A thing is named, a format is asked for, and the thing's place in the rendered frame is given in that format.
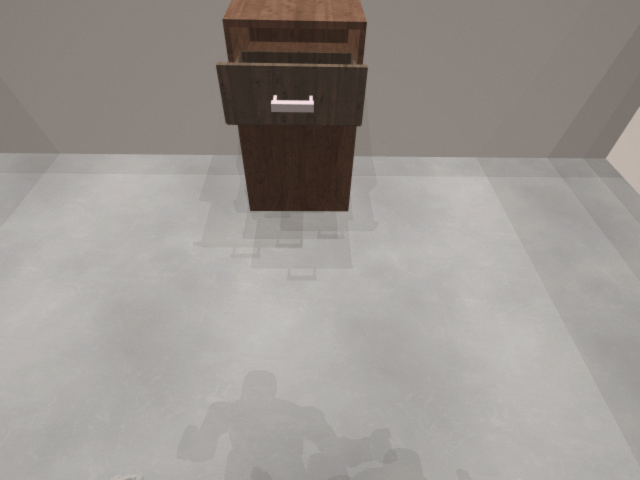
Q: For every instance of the cabinet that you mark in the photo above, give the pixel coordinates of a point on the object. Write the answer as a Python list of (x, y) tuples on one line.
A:
[(296, 168)]

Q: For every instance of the handle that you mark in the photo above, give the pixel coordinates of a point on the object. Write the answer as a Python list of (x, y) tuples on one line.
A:
[(292, 105)]

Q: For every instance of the drawer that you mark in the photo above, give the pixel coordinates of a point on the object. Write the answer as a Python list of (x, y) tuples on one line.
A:
[(335, 81)]

